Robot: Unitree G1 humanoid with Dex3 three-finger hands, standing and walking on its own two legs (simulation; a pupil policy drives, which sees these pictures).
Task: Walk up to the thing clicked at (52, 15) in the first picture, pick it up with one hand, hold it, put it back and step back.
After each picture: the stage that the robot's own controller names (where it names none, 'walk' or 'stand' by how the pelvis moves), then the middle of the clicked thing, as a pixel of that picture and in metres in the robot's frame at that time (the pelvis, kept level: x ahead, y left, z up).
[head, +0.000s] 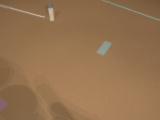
stand; (51, 12) +2.08 +0.40 -0.65
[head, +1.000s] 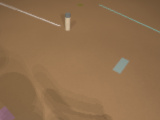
walk; (67, 21) +1.94 +0.14 -0.63
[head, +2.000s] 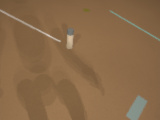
walk; (70, 39) +1.35 +0.05 -0.64
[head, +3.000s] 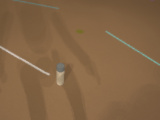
walk; (60, 74) +0.91 +0.12 -0.65
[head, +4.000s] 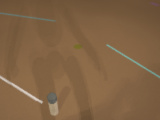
walk; (53, 104) +0.63 +0.19 -0.64
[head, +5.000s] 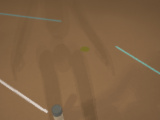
stand; (58, 116) +0.51 +0.17 -0.63
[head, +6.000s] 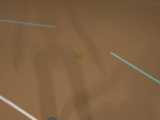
stand; out of the picture +0.43 +0.19 -0.64
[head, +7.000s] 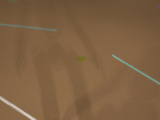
stand; out of the picture +0.44 +0.18 -0.66
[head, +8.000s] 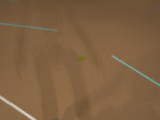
stand; out of the picture +0.44 +0.18 -0.66
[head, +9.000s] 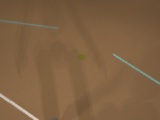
stand; out of the picture +0.43 +0.18 -0.66
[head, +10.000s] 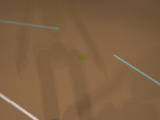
stand; out of the picture +0.43 +0.17 -0.66
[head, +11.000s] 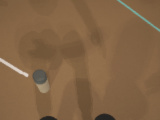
go down; (42, 82) +0.48 +0.18 -0.46
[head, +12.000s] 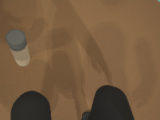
go down; (20, 50) +0.52 +0.22 -0.27
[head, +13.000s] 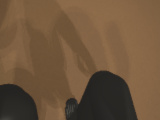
close in; out of the picture +0.51 +0.25 -0.19
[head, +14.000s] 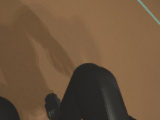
close; out of the picture +0.50 +0.28 -0.17
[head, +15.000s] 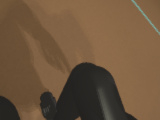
lift; out of the picture +0.47 +0.28 -0.17
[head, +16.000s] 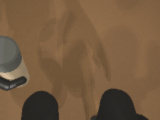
lift; (12, 68) +0.37 +0.22 -0.03
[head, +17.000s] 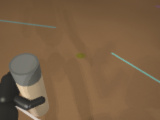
hold; (33, 89) +0.32 +0.15 +0.08
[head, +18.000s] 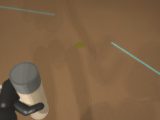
hold; (33, 95) +0.31 +0.16 +0.03
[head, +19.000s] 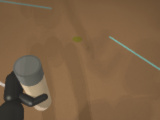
crouch; (36, 87) +0.34 +0.15 +0.02
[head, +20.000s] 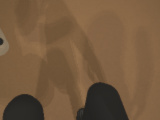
crouch; out of the picture +0.50 +0.21 -0.04
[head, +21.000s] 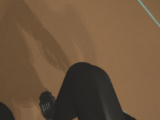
lower; out of the picture +0.48 +0.28 -0.18
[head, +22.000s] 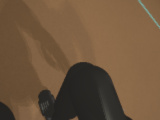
lower; out of the picture +0.49 +0.29 -0.18
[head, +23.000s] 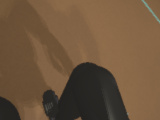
lower; out of the picture +0.48 +0.28 -0.18
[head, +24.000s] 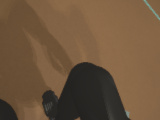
lower; out of the picture +0.48 +0.29 -0.18
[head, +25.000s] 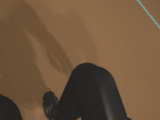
loosen; out of the picture +0.47 +0.27 -0.18
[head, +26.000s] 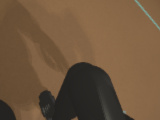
withdraw; out of the picture +0.47 +0.27 -0.18
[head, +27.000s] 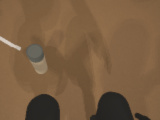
walk; (38, 61) +0.50 +0.19 -0.33
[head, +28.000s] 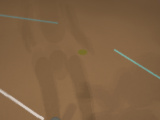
stand; out of the picture +0.42 +0.15 -0.59
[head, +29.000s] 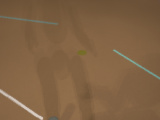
stand; out of the picture +0.43 +0.17 -0.60
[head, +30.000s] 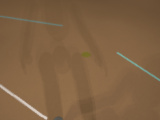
stand; out of the picture +0.44 +0.15 -0.63
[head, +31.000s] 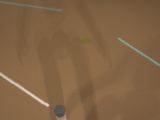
walk; (61, 115) +0.45 +0.14 -0.64
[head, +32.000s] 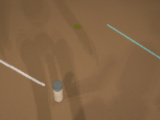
walk; (58, 91) +0.60 +0.13 -0.64
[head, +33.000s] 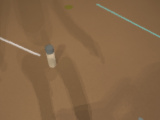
walk; (51, 56) +0.90 +0.28 -0.62
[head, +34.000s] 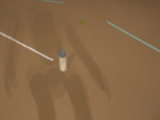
stand; (62, 60) +1.08 +0.18 -0.64
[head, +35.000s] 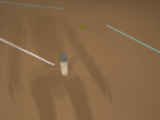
stand; (64, 65) +1.08 +0.17 -0.66
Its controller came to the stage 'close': yes
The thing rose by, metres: 0.69
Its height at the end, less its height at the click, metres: +0.00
